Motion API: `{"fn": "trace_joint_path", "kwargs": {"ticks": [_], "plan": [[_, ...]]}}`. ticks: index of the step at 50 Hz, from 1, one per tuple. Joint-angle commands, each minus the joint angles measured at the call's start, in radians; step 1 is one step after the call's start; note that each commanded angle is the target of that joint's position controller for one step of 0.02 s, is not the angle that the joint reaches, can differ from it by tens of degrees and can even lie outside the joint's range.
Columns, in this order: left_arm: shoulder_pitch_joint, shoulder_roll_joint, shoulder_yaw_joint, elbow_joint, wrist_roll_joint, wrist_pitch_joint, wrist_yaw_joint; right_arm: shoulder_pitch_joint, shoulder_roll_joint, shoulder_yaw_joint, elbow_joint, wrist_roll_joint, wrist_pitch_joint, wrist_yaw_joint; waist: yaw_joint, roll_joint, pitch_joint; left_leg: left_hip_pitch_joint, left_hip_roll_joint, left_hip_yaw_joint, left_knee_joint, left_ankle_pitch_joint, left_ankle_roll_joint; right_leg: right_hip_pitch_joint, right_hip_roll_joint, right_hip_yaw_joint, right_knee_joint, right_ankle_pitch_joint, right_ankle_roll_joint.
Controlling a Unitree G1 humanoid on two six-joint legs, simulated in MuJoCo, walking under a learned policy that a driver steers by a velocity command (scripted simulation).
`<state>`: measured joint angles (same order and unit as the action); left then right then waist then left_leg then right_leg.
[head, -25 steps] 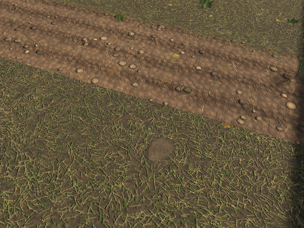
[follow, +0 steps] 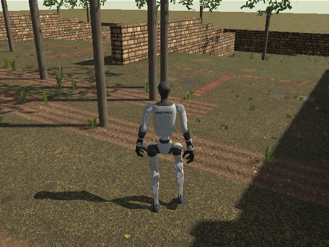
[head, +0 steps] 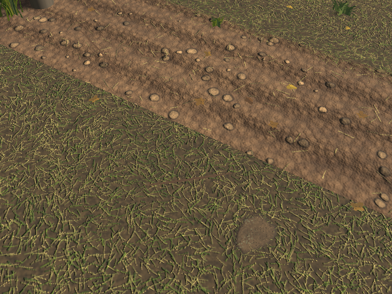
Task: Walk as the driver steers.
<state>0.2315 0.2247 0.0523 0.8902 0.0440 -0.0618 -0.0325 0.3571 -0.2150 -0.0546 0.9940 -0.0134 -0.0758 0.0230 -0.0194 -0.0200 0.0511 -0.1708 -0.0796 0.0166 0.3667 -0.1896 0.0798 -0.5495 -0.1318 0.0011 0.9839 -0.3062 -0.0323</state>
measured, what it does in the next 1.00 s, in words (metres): goes down: right foot, then left foot 0.16 m lower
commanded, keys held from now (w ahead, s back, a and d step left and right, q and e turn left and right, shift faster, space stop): w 0.62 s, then e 0.38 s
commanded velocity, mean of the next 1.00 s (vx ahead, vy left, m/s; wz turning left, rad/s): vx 0.40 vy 0.00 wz -0.08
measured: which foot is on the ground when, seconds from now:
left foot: down 0.00-0.24, up 0.26-0.90, down 0.92-1.00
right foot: up 0.00-0.22, down 0.24-0.94, up 0.96-1.00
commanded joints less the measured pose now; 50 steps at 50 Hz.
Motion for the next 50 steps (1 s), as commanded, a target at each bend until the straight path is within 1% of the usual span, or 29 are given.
{"fn": "trace_joint_path", "kwargs": {"ticks": [1,6,7,8,9,10,11,12,13,14,15,16,17,19,22,23,24,26,27,34,35,37,39,42,44,46,47,48,50], "plan": [[0.012,0.046,0.013,-0.051,-0.044,0.021,0.008,-0.066,-0.172,-0.036,-0.063,0.028,-0.004,-0.024,0.065,0.061,0.006,-0.125,0.242,-0.159,-0.211,0.312,0.165,0.101,0.008,-0.032,-0.164,0.166,0.032],[-0.127,0.041,0.011,-0.094,-0.033,0.043,0.005,0.009,-0.136,-0.032,-0.020,0.011,0.008,-0.026,0.011,0.111,0.014,-0.078,0.234,-0.125,-0.194,0.204,0.110,0.175,0.065,-0.039,-0.279,0.255,0.033],[-0.076,-0.004,-0.016,-0.071,0.058,0.005,-0.009,0.088,-0.014,0.016,0.017,-0.109,-0.028,0.046,0.015,0.053,0.064,-0.029,0.337,-0.202,-0.169,0.074,0.149,0.126,0.016,0.091,-0.321,0.207,0.005],[-0.066,0.032,0.000,-0.065,0.056,-0.010,-0.004,0.067,-0.068,-0.006,0.010,-0.090,-0.034,0.068,0.024,0.071,0.077,0.069,0.351,-0.212,-0.151,0.074,0.168,0.068,0.033,0.050,-0.350,0.147,-0.009],[-0.121,0.107,0.026,-0.079,-0.026,0.006,-0.001,-0.014,-0.216,-0.055,-0.023,0.013,-0.008,-0.003,0.018,0.121,0.030,0.058,0.270,-0.154,-0.121,0.211,0.116,0.144,0.086,-0.055,-0.378,0.126,-0.003],[-0.084,0.096,0.027,-0.069,-0.034,0.006,0.005,-0.007,-0.212,-0.050,-0.015,0.023,0.003,-0.025,0.034,0.092,0.019,0.054,0.257,-0.144,-0.049,0.278,0.093,0.251,0.111,-0.067,-0.440,0.150,-0.007],[0.029,0.099,0.039,-0.027,-0.026,-0.004,0.014,0.019,-0.178,-0.041,-0.003,0.017,0.008,-0.037,0.072,0.034,-0.019,0.050,0.217,-0.118,0.111,0.397,0.071,0.382,0.138,-0.060,-0.505,0.162,-0.022],[0.189,0.157,0.055,0.005,-0.014,-0.014,0.022,0.027,-0.129,-0.026,-0.015,0.014,0.011,-0.043,0.130,-0.081,-0.122,-0.027,0.154,-0.047,0.392,0.308,0.036,0.551,-0.008,0.118,-0.570,0.125,-0.068],[0.285,0.267,0.079,0.028,-0.024,-0.011,0.021,0.143,-0.025,-0.007,-0.024,0.038,0.010,-0.036,0.107,-0.322,-0.230,-0.332,0.004,0.054,0.723,-0.181,0.001,0.804,-0.226,0.521,-0.674,-0.026,-0.189],[0.414,0.146,0.034,0.053,0.057,-0.061,-0.002,0.123,0.002,0.013,-0.019,-0.103,-0.028,0.049,0.185,-0.255,-0.206,-0.556,-0.057,-0.266,0.856,-0.345,0.033,0.846,-0.192,0.746,-0.781,-0.292,-0.304],[0.278,0.118,0.041,0.064,0.057,-0.082,-0.011,0.008,-0.039,-0.009,-0.036,-0.079,-0.039,0.053,0.141,-0.145,0.030,-0.697,-0.016,-0.274,0.948,-0.230,0.059,0.717,-0.185,0.590,-0.767,-0.262,-0.280],[0.184,0.078,0.029,0.053,0.040,-0.078,-0.008,-0.003,-0.080,-0.012,-0.034,-0.068,-0.044,0.034,0.104,-0.040,0.008,-0.652,0.038,-0.245,0.943,-0.149,0.070,0.649,-0.162,0.478,-0.773,-0.160,-0.274],[0.037,0.118,0.038,-0.005,-0.050,-0.044,0.010,-0.027,-0.154,-0.042,-0.047,0.045,-0.014,-0.013,-0.003,-0.028,-0.012,-0.504,0.114,-0.134,0.803,-0.063,0.041,0.541,-0.148,0.321,-0.762,0.186,-0.162],[0.061,0.053,0.012,-0.007,-0.055,-0.037,0.013,-0.012,-0.098,-0.032,-0.027,0.008,0.032,-0.029,-0.002,-0.021,-0.054,-0.369,0.140,-0.098,0.740,-0.068,-0.006,0.448,-0.100,0.238,-0.779,0.403,-0.145],[0.159,0.090,0.020,0.037,-0.051,-0.041,0.023,-0.139,-0.041,-0.023,-0.074,0.001,0.062,-0.027,0.007,-0.051,0.017,-0.422,0.168,-0.054,0.626,0.023,-0.038,0.413,-0.069,0.162,-0.833,0.444,-0.176],[0.287,-0.028,-0.004,0.091,0.066,-0.090,0.013,-0.086,0.080,0.027,-0.082,-0.095,0.018,0.013,0.060,-0.046,0.013,-0.523,0.175,-0.162,0.609,0.155,-0.046,0.524,-0.100,0.191,-0.839,0.301,-0.248],[0.327,-0.019,-0.001,0.121,0.071,-0.097,0.005,-0.118,0.040,0.013,-0.081,-0.092,0.003,0.020,0.068,-0.006,0.059,-0.628,0.169,-0.180,0.523,0.205,-0.050,0.578,-0.117,0.205,-0.842,0.275,-0.265],[0.314,0.017,-0.002,0.140,0.054,-0.093,-0.018,-0.198,-0.017,0.002,-0.116,-0.071,0.004,0.023,0.065,-0.027,0.048,-0.626,0.173,-0.122,0.434,0.287,-0.059,0.544,-0.088,0.152,-0.835,0.239,-0.260],[0.192,0.118,0.023,0.067,-0.089,-0.055,0.016,-0.334,-0.101,-0.020,-0.172,-0.001,0.036,0.003,0.048,-0.048,0.064,-0.503,0.160,0.002,0.412,0.279,-0.071,0.432,-0.066,0.134,-0.871,0.499,-0.180],[0.407,0.056,0.009,0.151,-0.013,-0.024,0.069,-0.422,-0.070,-0.028,-0.173,-0.024,0.040,0.000,0.104,-0.060,0.088,-0.743,0.196,-0.088,0.445,0.318,-0.039,0.797,-0.116,0.159,-0.679,0.600,-0.192],[0.527,-0.111,-0.049,0.246,0.122,-0.075,0.038,-0.339,0.040,0.018,-0.185,-0.095,0.004,0.025,0.104,0.009,0.077,-0.886,0.274,-0.243,0.333,0.401,-0.060,0.921,-0.141,0.171,-0.558,0.425,-0.166],[0.563,-0.058,-0.035,0.239,0.050,-0.079,0.035,-0.446,0.018,0.015,-0.209,-0.110,-0.002,0.032,0.182,0.011,0.049,-0.879,0.219,-0.109,0.224,0.459,-0.094,0.897,-0.065,0.163,-0.486,0.362,-0.190],[0.551,-0.087,-0.054,0.236,0.031,-0.067,0.032,-0.579,0.047,0.041,-0.251,-0.083,0.005,0.043,0.202,0.042,0.100,-0.657,0.235,-0.087,0.078,0.681,-0.069,0.591,0.011,0.158,-0.428,0.201,-0.155],[0.416,0.067,-0.020,0.139,0.022,-0.046,0.011,-0.481,-0.044,0.036,-0.232,-0.073,0.011,0.046,0.137,0.007,0.090,-0.150,0.192,0.004,0.087,0.684,-0.049,0.142,0.048,0.199,-0.388,-0.006,-0.129],[0.409,0.073,-0.020,0.109,-0.005,-0.029,0.022,-0.289,-0.115,0.012,-0.141,-0.077,0.023,0.024,0.085,0.050,0.074,-0.032,0.218,-0.017,-0.071,0.696,-0.077,0.210,0.084,0.211,-0.184,-0.102,-0.064],[0.439,0.097,-0.029,0.105,0.004,0.004,-0.002,0.076,-0.206,-0.036,-0.031,-0.046,0.014,-0.011,-0.058,0.154,-0.081,0.444,0.266,0.065,-0.188,0.954,-0.034,0.119,0.189,0.127,0.187,0.009,0.062],[0.497,-0.112,-0.025,0.149,-0.119,0.014,0.037,0.143,-0.219,-0.036,0.008,0.026,0.002,-0.014,-0.040,0.268,-0.285,0.795,0.393,-0.060,0.299,1.641,-0.036,-0.224,0.251,0.101,0.683,-0.703,0.089],[0.565,-0.065,-0.047,0.102,-0.162,0.006,0.054,0.181,-0.268,-0.038,0.010,0.039,0.003,0.003,-0.060,0.337,-0.526,0.922,0.600,-0.204,0.411,1.859,0.112,-0.335,0.190,0.145,0.980,-0.758,0.127],[0.432,0.010,-0.028,0.036,-0.161,0.022,0.075,0.022,-0.201,-0.023,-0.047,0.021,0.025,0.010,-0.022,0.180,-0.561,0.656,0.597,-0.279,0.238,1.099,0.203,-0.360,0.068,0.128,0.966,-0.584,0.143]]}}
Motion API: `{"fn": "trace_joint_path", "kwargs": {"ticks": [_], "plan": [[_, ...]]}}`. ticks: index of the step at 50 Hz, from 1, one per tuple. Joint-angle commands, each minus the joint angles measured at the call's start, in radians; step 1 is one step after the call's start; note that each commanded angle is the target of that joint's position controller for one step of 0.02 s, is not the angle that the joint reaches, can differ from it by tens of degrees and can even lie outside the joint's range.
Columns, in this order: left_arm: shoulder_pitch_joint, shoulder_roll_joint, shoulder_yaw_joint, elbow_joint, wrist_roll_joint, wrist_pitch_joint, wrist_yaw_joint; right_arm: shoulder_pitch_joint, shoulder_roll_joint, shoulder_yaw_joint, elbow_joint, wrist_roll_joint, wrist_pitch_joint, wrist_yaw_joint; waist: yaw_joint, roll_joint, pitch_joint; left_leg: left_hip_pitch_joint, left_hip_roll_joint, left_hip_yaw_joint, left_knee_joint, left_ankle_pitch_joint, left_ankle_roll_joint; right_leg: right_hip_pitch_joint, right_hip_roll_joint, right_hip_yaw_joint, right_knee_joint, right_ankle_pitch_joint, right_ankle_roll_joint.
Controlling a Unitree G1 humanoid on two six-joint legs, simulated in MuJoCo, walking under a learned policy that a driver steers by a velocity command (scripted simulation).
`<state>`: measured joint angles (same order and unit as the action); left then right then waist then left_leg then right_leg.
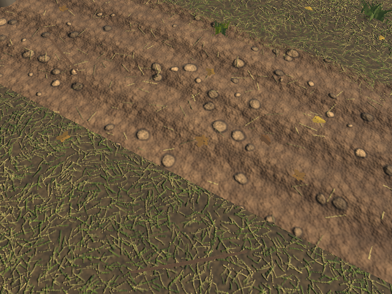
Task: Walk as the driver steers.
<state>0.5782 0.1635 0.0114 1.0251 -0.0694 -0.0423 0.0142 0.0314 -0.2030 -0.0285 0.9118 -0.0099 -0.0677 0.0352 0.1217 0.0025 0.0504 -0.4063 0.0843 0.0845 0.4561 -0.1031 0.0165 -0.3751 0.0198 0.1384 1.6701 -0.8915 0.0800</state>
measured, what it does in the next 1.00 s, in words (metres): walks ahead, turning right: right foot, then left foot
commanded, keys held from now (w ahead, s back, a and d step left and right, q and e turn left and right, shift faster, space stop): e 0.92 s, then no key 0.08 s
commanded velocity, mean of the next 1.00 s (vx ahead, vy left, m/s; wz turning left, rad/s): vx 0.03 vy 0.00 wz -0.56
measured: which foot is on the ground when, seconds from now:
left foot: down 0.00-0.38, up 0.40-0.96, down 0.98-1.00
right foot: up 0.00-0.36, down 0.38-0.98, up 1.00-1.00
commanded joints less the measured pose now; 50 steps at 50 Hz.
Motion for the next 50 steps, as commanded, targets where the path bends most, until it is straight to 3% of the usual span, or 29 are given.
{"fn": "trace_joint_path", "kwargs": {"ticks": [1,2,3,4,5,6,7,9,11,14,17,18,19,20,21,22,23,24,25,26,29,30,34,37,42,46,48,49,50], "plan": [[-0.048,0.029,0.006,-0.170,-0.027,0.032,0.051,0.232,-0.243,-0.056,-0.001,0.014,0.015,-0.017,-0.139,0.130,-0.485,0.693,0.514,-0.445,0.015,0.635,0.330,-0.572,-0.109,-0.072,0.368,0.121,0.025],[-0.143,0.052,0.015,-0.210,0.012,0.065,0.074,0.140,-0.228,-0.043,-0.030,0.007,0.025,-0.040,-0.116,0.030,-0.374,0.457,0.545,-0.451,-0.095,0.457,0.338,-0.527,-0.106,-0.100,0.404,0.176,0.024],[-0.163,0.057,0.025,-0.223,0.030,0.099,0.085,0.084,-0.219,-0.035,-0.044,-0.015,0.035,-0.049,-0.088,0.012,-0.243,0.206,0.493,-0.338,-0.176,0.224,0.290,-0.445,-0.113,-0.105,0.261,0.299,0.007],[-0.229,0.042,0.029,-0.257,0.048,0.118,0.092,0.059,-0.211,-0.033,-0.039,-0.024,0.039,-0.061,-0.086,0.070,-0.145,0.084,0.465,-0.275,-0.203,0.087,0.231,-0.449,-0.114,-0.093,0.238,0.343,-0.002],[-0.253,0.060,0.042,-0.281,0.059,0.126,0.093,0.072,-0.198,-0.028,-0.028,-0.027,0.043,-0.071,-0.082,0.103,-0.099,0.035,0.420,-0.212,-0.201,0.041,0.197,-0.458,-0.099,-0.092,0.233,0.391,-0.010],[-0.252,0.071,0.053,-0.288,0.051,0.132,0.092,0.086,-0.168,-0.018,-0.013,-0.034,0.047,-0.089,-0.070,0.115,-0.039,-0.041,0.340,-0.097,-0.203,0.000,0.169,-0.423,-0.079,-0.096,0.115,0.505,-0.021],[-0.278,0.068,0.056,-0.323,0.057,0.135,0.088,0.086,-0.166,-0.012,-0.014,-0.032,0.045,-0.113,-0.054,0.166,-0.022,-0.051,0.326,-0.063,-0.167,0.047,0.157,-0.420,-0.077,-0.078,0.038,0.604,-0.013],[-0.331,0.060,0.052,-0.365,0.068,0.134,0.070,0.103,-0.169,-0.011,-0.017,-0.022,0.055,-0.143,-0.051,0.138,-0.055,0.025,0.305,-0.014,-0.138,0.060,0.140,-0.409,-0.092,-0.097,-0.221,0.744,-0.017],[-0.413,0.051,0.044,-0.395,0.067,0.131,0.044,0.073,-0.197,-0.022,-0.048,-0.010,0.070,-0.154,-0.062,0.140,-0.086,0.004,0.276,0.040,-0.145,-0.011,0.120,-0.239,-0.094,-0.148,-0.518,0.856,-0.019],[-0.513,0.105,0.057,-0.435,0.051,0.134,0.010,0.107,-0.262,-0.056,-0.065,0.019,0.083,-0.128,-0.099,0.180,-0.078,0.020,0.317,0.038,-0.159,-0.208,0.106,-0.073,-0.061,-0.233,-0.704,0.731,-0.037],[-0.520,0.136,0.072,-0.435,0.050,0.122,-0.012,0.136,-0.262,-0.077,-0.065,0.033,0.104,-0.112,-0.119,0.148,-0.019,0.075,0.337,0.023,-0.095,-0.370,0.067,-0.001,-0.055,-0.266,-0.931,0.628,-0.106],[-0.492,0.156,0.083,-0.420,0.049,0.115,-0.014,0.165,-0.247,-0.077,-0.056,0.030,0.106,-0.109,-0.117,0.105,-0.021,0.060,0.316,0.044,-0.020,-0.384,0.041,0.074,-0.038,-0.272,-1.000,0.609,-0.125],[-0.446,0.215,0.111,-0.398,0.048,0.105,-0.014,0.207,-0.203,-0.067,-0.043,0.017,0.105,-0.100,-0.110,-0.014,-0.026,-0.004,0.264,0.092,0.155,-0.374,-0.011,0.179,-0.032,-0.222,-1.087,0.649,-0.156],[-0.385,0.323,0.143,-0.397,0.055,0.092,-0.004,0.240,-0.135,-0.052,-0.059,-0.011,0.103,-0.092,-0.112,-0.306,-0.037,-0.279,0.144,0.183,0.614,-0.567,-0.110,0.343,-0.234,0.093,-1.126,1.106,-0.234],[-0.250,0.419,0.156,-0.388,0.083,0.071,-0.012,0.065,-0.117,-0.042,-0.165,-0.002,0.069,-0.089,-0.027,-0.421,-0.151,-0.606,-0.039,0.014,0.928,-0.692,-0.144,0.481,-0.425,0.513,-1.287,1.228,-0.457],[-0.139,0.389,0.150,-0.366,0.127,0.042,-0.023,-0.111,-0.172,-0.059,-0.200,0.026,0.044,-0.092,0.076,-0.226,-0.210,-0.698,-0.053,-0.145,1.026,-0.654,-0.112,0.491,-0.448,0.586,-1.359,0.983,-0.509],[-0.209,0.376,0.140,-0.367,0.114,0.036,-0.014,-0.136,-0.165,-0.061,-0.208,0.030,0.043,-0.101,0.025,-0.198,-0.151,-0.794,-0.046,-0.173,1.038,-0.528,-0.079,0.477,-0.427,0.504,-1.365,0.804,-0.454],[-0.323,0.327,0.122,-0.386,0.087,0.050,0.004,-0.097,-0.160,-0.064,-0.180,0.003,0.057,-0.121,-0.046,-0.185,-0.109,-0.776,-0.031,-0.173,1.016,-0.408,-0.069,0.371,-0.372,0.408,-1.349,0.729,-0.374],[-0.427,0.279,0.100,-0.417,0.074,0.070,0.018,-0.040,-0.199,-0.079,-0.156,-0.015,0.074,-0.130,-0.107,-0.180,-0.090,-0.703,-0.026,-0.168,0.999,-0.308,-0.071,0.249,-0.334,0.323,-1.330,0.725,-0.320],[-0.481,0.270,0.090,-0.439,0.084,0.082,0.026,0.007,-0.216,-0.088,-0.142,-0.022,0.086,-0.129,-0.142,-0.134,-0.112,-0.606,-0.039,-0.155,1.014,-0.206,-0.071,0.154,-0.288,0.256,-1.320,0.747,-0.281],[-0.487,0.265,0.070,-0.448,0.087,0.079,0.039,0.037,-0.128,-0.069,-0.174,-0.021,0.099,-0.114,-0.167,-0.036,-0.167,-0.493,-0.082,-0.140,1.077,-0.021,-0.078,0.046,-0.210,0.167,-1.289,0.874,-0.251],[-0.476,0.257,0.063,-0.447,0.085,0.075,0.042,0.042,-0.126,-0.069,-0.185,-0.016,0.094,-0.111,-0.174,-0.014,-0.170,-0.451,-0.078,-0.156,1.016,0.021,-0.076,0.023,-0.195,0.160,-1.292,0.891,-0.255],[-0.396,0.252,0.062,-0.429,0.066,0.078,0.063,-0.024,-0.130,-0.068,-0.252,-0.015,0.084,-0.100,-0.138,-0.084,-0.153,-0.456,-0.090,-0.179,0.794,0.106,-0.105,0.112,-0.176,0.215,-1.280,0.750,-0.264],[-0.346,0.272,0.084,-0.427,0.062,0.083,0.070,-0.123,-0.117,-0.061,-0.299,-0.009,0.077,-0.088,-0.090,-0.133,-0.111,-0.475,-0.085,-0.210,0.531,0.091,-0.113,0.207,-0.179,0.292,-1.292,0.610,-0.256],[-0.306,0.283,0.104,-0.440,0.066,0.089,0.058,-0.160,-0.126,-0.062,-0.315,0.007,0.051,-0.065,-0.054,-0.188,-0.102,-0.324,-0.122,-0.206,0.337,-0.108,-0.083,0.205,-0.177,0.371,-1.261,0.661,-0.294],[-0.348,0.272,0.101,-0.471,0.057,0.100,0.050,-0.095,-0.117,-0.061,-0.301,0.014,0.033,-0.045,-0.084,-0.205,-0.139,-0.103,-0.161,-0.173,0.185,-0.201,-0.062,0.170,-0.135,0.395,-1.191,0.929,-0.286],[-0.386,0.246,0.093,-0.488,0.046,0.097,0.045,0.012,-0.139,-0.071,-0.268,0.012,0.031,-0.038,-0.139,-0.183,-0.158,0.123,-0.115,-0.145,-0.037,-0.012,-0.033,0.103,-0.102,0.374,-1.144,0.940,-0.240],[-0.342,0.195,0.080,-0.485,0.059,0.094,0.041,0.071,-0.181,-0.083,-0.262,0.000,0.034,-0.039,-0.139,-0.100,-0.214,0.312,0.014,-0.235,-0.067,0.086,0.015,0.005,-0.055,0.319,-1.034,0.767,-0.190],[-0.247,0.127,0.065,-0.483,0.091,0.084,0.032,0.105,-0.246,-0.094,-0.266,-0.021,0.043,-0.038,-0.084,0.201,-0.268,0.504,0.224,-0.459,-0.009,0.425,0.137,-0.198,0.116,0.159,-0.788,0.290,-0.111]]}}
Over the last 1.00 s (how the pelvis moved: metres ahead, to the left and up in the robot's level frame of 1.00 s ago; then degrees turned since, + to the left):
0.51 0.03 -0.16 -9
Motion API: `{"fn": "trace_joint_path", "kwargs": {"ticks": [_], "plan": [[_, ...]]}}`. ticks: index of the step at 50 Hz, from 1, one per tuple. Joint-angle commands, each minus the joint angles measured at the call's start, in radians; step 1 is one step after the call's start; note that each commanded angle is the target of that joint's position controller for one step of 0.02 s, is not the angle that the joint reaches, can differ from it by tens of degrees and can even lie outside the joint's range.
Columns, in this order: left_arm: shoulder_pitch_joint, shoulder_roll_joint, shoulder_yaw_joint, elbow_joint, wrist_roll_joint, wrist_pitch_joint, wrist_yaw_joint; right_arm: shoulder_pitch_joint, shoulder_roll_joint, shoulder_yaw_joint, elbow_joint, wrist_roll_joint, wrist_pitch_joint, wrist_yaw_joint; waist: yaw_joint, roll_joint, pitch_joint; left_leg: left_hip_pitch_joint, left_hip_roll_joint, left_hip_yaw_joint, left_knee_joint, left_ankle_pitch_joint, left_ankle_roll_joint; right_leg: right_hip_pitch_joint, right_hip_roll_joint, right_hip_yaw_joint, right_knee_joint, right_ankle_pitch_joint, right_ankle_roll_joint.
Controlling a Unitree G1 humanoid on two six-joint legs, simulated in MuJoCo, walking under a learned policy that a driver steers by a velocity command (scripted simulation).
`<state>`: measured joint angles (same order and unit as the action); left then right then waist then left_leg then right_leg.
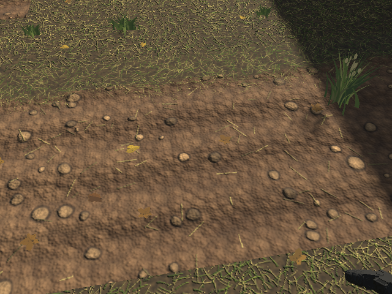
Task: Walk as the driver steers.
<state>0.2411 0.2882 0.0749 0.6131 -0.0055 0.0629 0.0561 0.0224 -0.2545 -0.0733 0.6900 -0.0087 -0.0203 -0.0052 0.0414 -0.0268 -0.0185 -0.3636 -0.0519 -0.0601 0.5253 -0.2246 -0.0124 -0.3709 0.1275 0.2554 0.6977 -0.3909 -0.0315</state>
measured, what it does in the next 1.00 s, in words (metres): walks ahead: right foot, then left foot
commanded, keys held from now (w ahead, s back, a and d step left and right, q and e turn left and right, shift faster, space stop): no key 0.12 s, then w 0.88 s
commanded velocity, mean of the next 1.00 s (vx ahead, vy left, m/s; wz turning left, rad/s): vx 0.32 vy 0.00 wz -0.10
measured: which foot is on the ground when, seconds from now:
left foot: down 0.00-0.34, up 0.36-0.72, down 0.74-1.00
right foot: up 0.00-0.30, down 0.32-0.74, up 0.76-1.00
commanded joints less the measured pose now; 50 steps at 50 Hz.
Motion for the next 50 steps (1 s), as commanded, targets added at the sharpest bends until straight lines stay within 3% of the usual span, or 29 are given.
{"fn": "trace_joint_path", "kwargs": {"ticks": [1,2,3,6,8,9,11,14,16,17,18,19,20,21,24,27,29,34,36,37,38,39,40,41,42,43,44,46,50], "plan": [[0.042,0.089,0.028,-0.099,0.005,-0.044,-0.010,0.175,-0.171,-0.049,-0.015,-0.025,-0.002,0.011,-0.038,0.342,-0.191,0.465,0.450,-0.514,-0.126,0.493,0.324,-0.389,0.026,0.011,0.339,-0.354,0.056],[0.005,0.160,0.052,-0.086,0.003,-0.053,-0.008,0.162,-0.149,-0.044,-0.027,-0.011,-0.004,0.012,-0.054,0.249,-0.139,0.426,0.433,-0.476,-0.132,0.395,0.337,-0.442,-0.008,0.000,0.507,-0.289,0.091],[-0.021,0.160,0.057,-0.073,0.006,-0.047,-0.006,0.123,-0.126,-0.036,-0.034,-0.004,0.000,0.007,-0.048,0.195,-0.110,0.380,0.373,-0.384,-0.128,0.346,0.292,-0.449,-0.023,-0.013,0.554,-0.209,0.106],[0.017,0.071,0.036,-0.036,0.006,-0.026,-0.019,0.027,-0.081,-0.012,-0.036,-0.006,0.015,-0.002,0.011,0.135,-0.075,0.171,0.249,-0.188,-0.144,0.391,0.227,-0.266,-0.060,-0.077,0.481,-0.040,0.126],[0.023,-0.009,0.004,-0.017,0.005,-0.030,-0.036,0.055,-0.054,-0.002,-0.008,-0.005,0.020,-0.003,0.001,0.165,-0.106,0.107,0.176,-0.093,-0.196,0.082,0.192,-0.120,-0.108,-0.191,0.249,0.041,0.123],[-0.025,-0.027,-0.007,-0.029,0.003,-0.036,-0.041,0.080,-0.077,-0.008,-0.003,0.004,0.024,-0.006,-0.035,0.204,-0.080,0.067,0.166,-0.097,-0.230,-0.063,0.194,-0.069,-0.111,-0.234,0.153,0.039,0.113],[-0.105,0.006,-0.003,-0.062,-0.010,-0.055,-0.044,0.145,-0.154,-0.027,0.003,0.009,0.021,-0.011,-0.082,0.233,-0.027,0.062,0.222,-0.180,-0.269,-0.202,0.226,-0.059,-0.104,-0.265,0.046,-0.028,0.087],[-0.080,0.044,0.012,-0.049,-0.016,-0.092,-0.046,0.193,-0.191,-0.038,0.007,0.030,0.008,-0.010,-0.072,0.194,0.003,0.077,0.275,-0.254,-0.262,-0.287,0.231,0.020,-0.102,-0.270,-0.159,0.060,0.029],[-0.012,0.042,0.018,-0.028,-0.008,-0.106,-0.045,0.196,-0.148,-0.025,0.010,0.033,-0.002,-0.005,-0.027,0.154,-0.017,-0.009,0.246,-0.226,-0.206,-0.256,0.185,0.216,-0.110,-0.247,-0.243,0.105,-0.016],[0.077,0.056,0.025,-0.014,-0.007,-0.110,-0.040,0.164,-0.093,-0.008,-0.002,0.024,-0.014,0.001,0.017,0.122,-0.056,-0.112,0.208,-0.170,-0.103,-0.230,0.136,0.368,-0.182,-0.167,-0.238,0.110,-0.044],[0.167,0.128,0.050,0.020,0.008,-0.112,-0.040,0.129,-0.019,0.010,-0.037,0.020,-0.036,0.006,0.030,-0.114,-0.073,-0.279,0.054,0.041,0.133,-0.218,0.059,0.461,-0.290,0.032,-0.273,-0.051,-0.115],[0.251,0.158,0.063,0.031,0.000,-0.114,-0.049,0.082,-0.065,0.002,-0.068,0.025,-0.057,0.008,0.075,-0.240,-0.040,-0.431,0.038,0.078,0.341,-0.302,0.031,0.478,-0.448,0.310,-0.403,-0.148,-0.231],[0.283,0.139,0.054,0.041,0.002,-0.123,-0.050,0.031,-0.122,-0.018,-0.087,0.041,-0.066,0.011,0.092,-0.211,0.040,-0.589,0.062,0.023,0.510,-0.372,0.039,0.495,-0.495,0.404,-0.446,-0.129,-0.289],[0.262,0.119,0.046,0.036,0.000,-0.132,-0.049,0.059,-0.123,-0.023,-0.075,0.043,-0.071,0.016,0.063,-0.161,0.058,-0.641,0.091,0.000,0.594,-0.307,0.053,0.505,-0.476,0.355,-0.439,-0.082,-0.277],[0.150,0.084,0.028,0.019,0.000,-0.129,-0.048,0.083,-0.099,-0.016,-0.053,0.016,-0.072,0.031,-0.002,-0.079,0.050,-0.596,0.144,0.000,0.559,-0.087,0.049,0.422,-0.400,0.153,-0.461,0.218,-0.212],[0.110,0.087,0.028,0.036,-0.007,-0.118,-0.042,0.045,-0.044,0.008,-0.044,0.009,-0.065,0.046,-0.008,-0.064,0.054,-0.408,0.119,0.065,0.359,0.078,0.008,0.274,-0.316,-0.041,-0.494,0.335,-0.172],[0.129,0.110,0.034,0.061,-0.014,-0.120,-0.038,-0.011,-0.025,0.019,-0.060,0.019,-0.065,0.051,0.008,-0.082,0.063,-0.291,0.089,0.082,0.213,0.171,0.001,0.207,-0.295,-0.101,-0.497,0.335,-0.151],[0.161,0.155,0.048,0.107,-0.033,-0.132,-0.046,-0.062,-0.087,0.005,-0.096,0.030,-0.069,0.057,0.005,-0.097,0.073,-0.165,0.064,0.084,0.062,0.149,0.056,0.250,-0.361,-0.087,-0.451,0.356,-0.135],[0.151,0.153,0.045,0.112,-0.028,-0.128,-0.043,0.078,-0.133,-0.022,-0.065,0.023,-0.070,0.048,-0.080,-0.092,-0.009,0.044,0.014,0.130,0.032,0.113,0.102,0.262,-0.324,-0.140,-0.280,0.667,-0.098],[0.153,0.129,0.034,0.111,-0.021,-0.130,-0.040,0.241,-0.173,-0.042,-0.025,0.021,-0.068,0.041,-0.157,-0.069,-0.103,0.276,0.028,0.115,0.054,0.129,0.137,0.173,-0.278,-0.188,-0.075,0.742,-0.066],[0.235,0.044,0.007,0.082,-0.008,-0.138,-0.041,0.394,-0.278,-0.064,-0.011,-0.003,-0.069,0.030,-0.169,0.141,-0.288,0.671,0.304,-0.286,0.027,0.034,0.271,-0.151,-0.171,-0.237,0.352,0.419,0.007],[0.286,0.021,-0.007,0.097,-0.014,-0.160,-0.047,0.466,-0.274,-0.058,0.016,0.013,-0.068,0.042,-0.160,0.330,-0.441,0.789,0.430,-0.741,-0.196,-0.253,0.356,-0.317,-0.058,-0.109,0.563,-0.189,0.026],[0.197,0.114,0.020,0.090,-0.043,-0.166,-0.052,0.402,-0.213,-0.039,0.017,0.024,-0.066,0.041,-0.161,0.246,-0.271,0.698,0.408,-0.674,-0.245,-0.359,0.313,-0.446,-0.119,-0.100,0.654,-0.142,0.022],[0.098,0.132,0.021,0.063,-0.041,-0.170,-0.051,0.322,-0.183,-0.028,0.006,0.026,-0.063,0.037,-0.145,0.174,-0.133,0.539,0.378,-0.528,-0.253,-0.289,0.280,-0.466,-0.171,-0.145,0.626,-0.048,0.007],[0.051,0.119,0.018,0.056,-0.019,-0.170,-0.042,0.254,-0.159,-0.020,-0.004,0.015,-0.062,0.038,-0.110,0.092,-0.061,0.385,0.341,-0.419,-0.263,-0.160,0.263,-0.423,-0.214,-0.169,0.569,0.036,0.001],[0.051,0.108,0.022,0.061,-0.004,-0.163,-0.038,0.210,-0.134,-0.013,-0.012,0.001,-0.066,0.042,-0.070,0.091,-0.023,0.268,0.298,-0.340,-0.291,-0.059,0.251,-0.358,-0.246,-0.162,0.513,0.097,-0.003],[0.079,0.093,0.020,0.069,-0.003,-0.152,-0.039,0.184,-0.116,-0.009,-0.015,-0.005,-0.072,0.044,-0.039,0.116,-0.027,0.205,0.275,-0.294,-0.317,-0.006,0.248,-0.296,-0.264,-0.155,0.489,0.135,-0.005],[0.102,0.060,0.015,0.081,-0.002,-0.134,-0.038,0.183,-0.107,-0.008,0.003,0.005,-0.087,0.041,-0.014,0.118,-0.026,0.162,0.260,-0.214,-0.358,0.099,0.263,-0.266,-0.270,-0.166,0.449,0.169,0.007],[-0.039,0.042,0.004,0.040,0.009,-0.137,-0.040,0.241,-0.134,-0.012,0.048,0.018,-0.086,0.023,-0.039,0.066,0.029,0.197,0.244,-0.107,-0.381,0.276,0.256,-0.365,-0.272,-0.186,0.241,0.347,0.039]]}}
Over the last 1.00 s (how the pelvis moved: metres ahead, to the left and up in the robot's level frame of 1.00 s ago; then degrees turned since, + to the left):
0.15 -0.06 -0.01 -35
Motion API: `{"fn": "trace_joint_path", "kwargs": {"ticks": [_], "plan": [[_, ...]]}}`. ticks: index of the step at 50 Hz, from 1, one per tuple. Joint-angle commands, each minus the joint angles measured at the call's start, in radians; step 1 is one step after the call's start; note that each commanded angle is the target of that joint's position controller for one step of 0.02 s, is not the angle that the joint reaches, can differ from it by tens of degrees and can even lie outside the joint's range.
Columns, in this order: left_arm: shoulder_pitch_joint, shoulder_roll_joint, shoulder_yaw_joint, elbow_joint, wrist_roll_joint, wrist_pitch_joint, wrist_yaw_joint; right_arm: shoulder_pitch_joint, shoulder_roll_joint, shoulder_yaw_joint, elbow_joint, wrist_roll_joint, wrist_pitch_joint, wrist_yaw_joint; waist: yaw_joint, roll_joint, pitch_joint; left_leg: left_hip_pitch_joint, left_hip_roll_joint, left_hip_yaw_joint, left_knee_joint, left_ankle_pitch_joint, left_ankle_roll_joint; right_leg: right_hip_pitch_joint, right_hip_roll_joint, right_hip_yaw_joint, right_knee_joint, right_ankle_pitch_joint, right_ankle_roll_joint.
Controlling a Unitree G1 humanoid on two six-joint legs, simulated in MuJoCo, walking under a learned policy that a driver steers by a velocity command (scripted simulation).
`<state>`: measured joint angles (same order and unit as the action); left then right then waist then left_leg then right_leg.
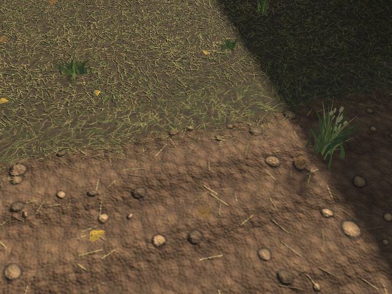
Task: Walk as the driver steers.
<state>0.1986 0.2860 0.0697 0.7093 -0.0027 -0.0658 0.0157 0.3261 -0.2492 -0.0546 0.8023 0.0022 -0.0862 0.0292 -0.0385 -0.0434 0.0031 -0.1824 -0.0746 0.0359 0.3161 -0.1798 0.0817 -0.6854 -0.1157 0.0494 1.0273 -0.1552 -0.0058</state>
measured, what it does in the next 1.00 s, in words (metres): walks ahead: right foot, then left foot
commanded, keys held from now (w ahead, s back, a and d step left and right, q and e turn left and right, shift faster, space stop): w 1.00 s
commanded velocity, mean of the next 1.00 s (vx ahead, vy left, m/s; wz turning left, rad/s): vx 0.50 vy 0.00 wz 0.00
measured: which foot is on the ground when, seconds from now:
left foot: down 0.00-0.30, up 0.32-0.78, down 0.80-1.00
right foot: up 0.00-0.26, down 0.28-0.80, up 0.82-1.00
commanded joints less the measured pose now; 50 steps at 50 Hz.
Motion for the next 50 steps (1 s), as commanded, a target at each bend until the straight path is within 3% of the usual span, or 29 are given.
{"fn": "trace_joint_path", "kwargs": {"ticks": [1,4,9,11,12,13,14,15,16,17,18,19,20,21,23,25,30,34,37,38,39,40,41,42,43,44,45,47,50], "plan": [[-0.029,0.031,0.003,-0.061,0.005,-0.013,-0.004,-0.048,-0.146,-0.031,-0.057,0.008,-0.016,-0.014,0.029,0.085,0.011,0.024,0.253,-0.174,-0.170,0.249,0.149,-0.042,-0.022,0.011,-0.161,0.169,0.014],[-0.143,0.014,-0.009,-0.085,-0.004,-0.027,-0.021,0.000,-0.169,-0.032,-0.034,0.018,-0.008,-0.020,-0.016,0.090,0.036,0.035,0.231,-0.122,-0.169,0.231,0.122,0.019,0.016,-0.028,-0.360,0.292,0.014],[-0.280,0.023,-0.015,-0.138,-0.015,-0.043,-0.060,0.095,-0.187,-0.034,0.011,0.023,0.017,-0.024,-0.062,0.093,0.070,0.205,0.298,-0.155,-0.103,0.266,0.123,-0.012,0.056,-0.044,-0.502,0.221,-0.017],[-0.265,0.041,-0.010,-0.142,-0.015,-0.048,-0.070,0.094,-0.197,-0.038,0.019,0.022,0.028,-0.031,-0.035,0.113,0.051,0.271,0.318,-0.159,-0.042,0.398,0.105,0.028,0.075,-0.054,-0.533,0.130,-0.047],[-0.219,0.063,-0.001,-0.133,-0.012,-0.048,-0.070,0.082,-0.210,-0.041,0.017,0.021,0.032,-0.034,-0.004,0.133,0.016,0.286,0.312,-0.150,0.017,0.555,0.092,0.108,0.102,-0.073,-0.539,0.087,-0.065],[-0.114,0.092,0.015,-0.105,-0.009,-0.048,-0.066,0.060,-0.218,-0.042,0.013,0.021,0.037,-0.037,0.060,0.140,-0.054,0.272,0.284,-0.120,0.137,0.728,0.074,0.267,0.136,-0.105,-0.564,0.095,-0.093],[0.052,0.145,0.037,-0.060,-0.005,-0.047,-0.056,0.043,-0.199,-0.032,-0.001,0.014,0.039,-0.040,0.138,0.129,-0.168,0.161,0.238,-0.085,0.332,0.722,0.044,0.538,0.100,-0.072,-0.541,0.153,-0.137],[0.212,0.247,0.060,-0.039,0.022,-0.045,-0.046,0.114,-0.113,-0.003,-0.040,-0.002,0.024,-0.038,0.150,-0.035,-0.360,-0.206,0.131,-0.040,0.719,0.367,-0.018,0.989,-0.167,0.289,-0.493,0.165,-0.273],[0.255,0.215,0.054,-0.014,-0.003,-0.041,-0.047,0.163,-0.073,0.015,-0.021,0.003,0.006,-0.030,0.144,-0.226,-0.489,-0.445,0.003,-0.113,0.973,-0.361,-0.054,1.163,-0.304,0.667,-0.633,0.033,-0.379],[0.216,0.146,0.030,-0.022,-0.011,-0.033,-0.043,0.078,-0.180,-0.013,-0.040,0.028,-0.010,-0.023,0.165,-0.138,-0.375,-0.560,0.065,-0.176,1.050,-0.353,-0.045,1.098,-0.265,0.595,-0.674,-0.061,-0.326],[0.147,0.119,0.020,-0.030,-0.009,-0.027,-0.037,-0.020,-0.183,-0.012,-0.074,0.044,-0.018,-0.020,0.150,-0.079,-0.233,-0.591,0.114,-0.142,1.031,-0.276,-0.040,0.950,-0.225,0.445,-0.694,-0.025,-0.286],[0.087,0.105,0.012,-0.028,-0.002,-0.026,-0.037,-0.068,-0.166,-0.009,-0.089,0.030,-0.020,-0.021,0.112,0.000,-0.129,-0.571,0.154,-0.117,0.954,-0.207,-0.044,0.788,-0.182,0.348,-0.731,0.069,-0.266],[0.050,0.078,0.004,-0.031,0.005,-0.030,-0.039,-0.076,-0.162,-0.016,-0.089,0.014,-0.012,-0.023,0.078,0.004,-0.083,-0.518,0.186,-0.118,0.886,-0.163,-0.049,0.679,-0.147,0.282,-0.766,0.134,-0.250],[0.030,0.074,0.002,-0.032,0.011,-0.033,-0.041,-0.049,-0.143,-0.014,-0.084,0.013,-0.002,-0.021,0.046,-0.017,-0.065,-0.465,0.197,-0.116,0.860,-0.140,-0.058,0.606,-0.128,0.250,-0.799,0.151,-0.250],[0.020,0.083,0.006,-0.018,0.002,-0.046,-0.044,-0.011,-0.108,-0.008,-0.071,0.010,0.019,-0.024,0.016,-0.026,-0.049,-0.423,0.206,-0.101,0.803,-0.118,-0.079,0.525,-0.114,0.188,-0.850,0.197,-0.265],[0.024,0.109,0.014,-0.001,-0.001,-0.048,-0.038,-0.067,-0.097,-0.003,-0.091,0.003,0.027,-0.027,0.016,-0.018,-0.012,-0.451,0.214,-0.090,0.706,-0.044,-0.102,0.485,-0.105,0.130,-0.886,0.217,-0.268],[0.082,0.146,0.022,0.038,-0.011,-0.036,-0.025,-0.243,-0.073,0.010,-0.128,0.005,0.013,-0.016,0.079,-0.012,0.027,-0.401,0.178,-0.055,0.371,0.241,-0.105,0.492,-0.054,0.017,-0.895,0.173,-0.211],[0.146,0.169,0.029,0.079,-0.023,-0.023,-0.024,-0.340,-0.095,0.005,-0.166,0.015,0.006,0.001,0.110,-0.022,0.049,-0.408,0.158,-0.063,0.257,0.226,-0.078,0.598,-0.110,0.045,-0.848,0.115,-0.193],[0.144,0.184,0.036,0.096,-0.024,-0.007,-0.017,-0.319,-0.122,-0.004,-0.171,0.013,-0.001,0.012,0.080,-0.037,0.038,-0.358,0.140,-0.051,0.208,0.117,-0.037,0.672,-0.146,0.066,-0.775,0.184,-0.167],[0.126,0.187,0.036,0.097,-0.025,-0.001,-0.014,-0.257,-0.137,-0.014,-0.155,0.009,-0.003,0.011,0.039,-0.038,0.007,-0.264,0.115,-0.023,0.179,0.100,-0.018,0.674,-0.128,0.046,-0.700,0.304,-0.149],[0.128,0.163,0.027,0.098,-0.021,0.003,-0.013,-0.127,-0.175,-0.036,-0.114,0.005,-0.003,0.004,-0.019,-0.018,-0.076,-0.080,0.088,0.002,0.170,0.097,0.008,0.645,-0.075,0.004,-0.538,0.426,-0.124],[0.139,0.111,0.004,0.077,0.000,0.004,-0.009,0.049,-0.248,-0.060,-0.082,-0.002,-0.002,-0.006,-0.082,0.079,-0.222,0.199,0.231,-0.152,0.200,0.148,0.065,0.487,-0.014,-0.053,-0.247,0.265,-0.081],[0.255,0.009,-0.027,0.055,-0.002,-0.016,-0.015,0.104,-0.335,-0.077,-0.067,-0.010,0.005,-0.006,-0.029,0.354,-0.331,0.526,0.445,-0.622,0.089,-0.060,0.229,0.080,0.165,-0.068,0.109,-0.292,-0.007],[0.212,0.095,-0.010,0.070,-0.016,-0.033,-0.020,0.116,-0.240,-0.053,-0.072,0.007,0.006,-0.002,-0.070,0.284,-0.343,0.535,0.451,-0.760,-0.007,-0.217,0.235,-0.046,0.142,0.068,0.245,-0.425,-0.008],[0.128,0.149,0.005,0.045,-0.038,-0.043,-0.025,0.052,-0.202,-0.039,-0.080,0.007,0.004,-0.004,-0.065,0.216,-0.208,0.432,0.425,-0.627,-0.020,-0.214,0.193,-0.115,0.092,0.063,0.274,-0.350,-0.022],[0.069,0.140,0.002,0.030,-0.033,-0.046,-0.021,-0.011,-0.182,-0.032,-0.091,0.002,0.004,-0.005,-0.040,0.138,-0.136,0.307,0.388,-0.515,-0.029,-0.128,0.169,-0.096,0.042,0.032,0.239,-0.260,-0.026],[0.037,0.131,0.004,0.023,-0.015,-0.043,-0.018,-0.058,-0.155,-0.024,-0.094,-0.004,0.003,-0.003,-0.015,0.107,-0.075,0.193,0.354,-0.437,-0.055,-0.024,0.160,-0.064,0.012,0.023,0.178,-0.198,-0.022],[0.071,0.106,0.005,0.030,-0.010,-0.025,-0.017,-0.091,-0.130,-0.017,-0.095,-0.013,-0.006,-0.001,0.033,0.138,-0.060,0.083,0.314,-0.351,-0.107,0.092,0.155,0.036,-0.017,0.029,0.114,-0.130,-0.014],[0.049,0.073,-0.002,0.023,-0.002,-0.003,-0.011,-0.071,-0.154,-0.025,-0.070,-0.001,-0.020,-0.007,0.046,0.111,-0.029,0.039,0.304,-0.260,-0.160,0.199,0.172,0.024,-0.024,0.016,0.017,-0.062,0.012]]}}
Over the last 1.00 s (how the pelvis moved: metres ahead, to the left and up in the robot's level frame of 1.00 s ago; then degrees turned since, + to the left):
0.37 0.05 0.02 -3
